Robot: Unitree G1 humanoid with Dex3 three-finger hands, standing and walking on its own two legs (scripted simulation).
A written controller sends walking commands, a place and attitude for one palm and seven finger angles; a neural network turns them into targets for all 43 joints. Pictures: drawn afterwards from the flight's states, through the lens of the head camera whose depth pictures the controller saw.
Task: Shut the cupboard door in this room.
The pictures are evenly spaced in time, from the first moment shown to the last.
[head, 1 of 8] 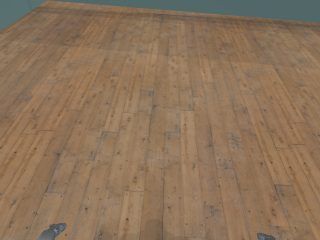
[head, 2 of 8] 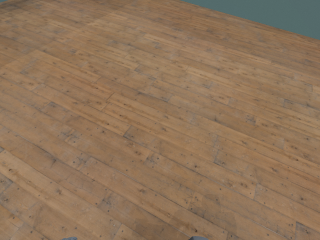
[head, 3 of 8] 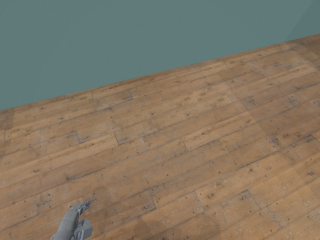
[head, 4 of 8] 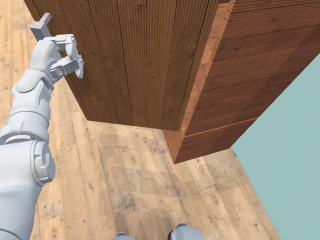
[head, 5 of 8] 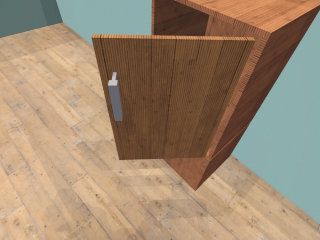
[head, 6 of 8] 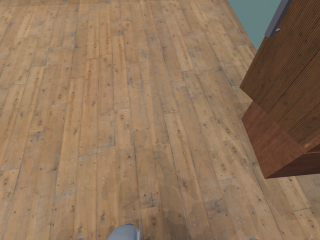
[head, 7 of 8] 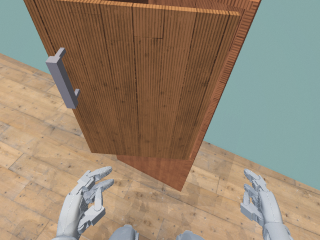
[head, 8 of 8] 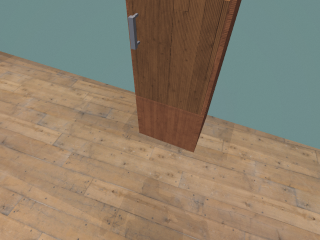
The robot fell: no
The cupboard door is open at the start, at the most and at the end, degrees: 80 80 0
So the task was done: yes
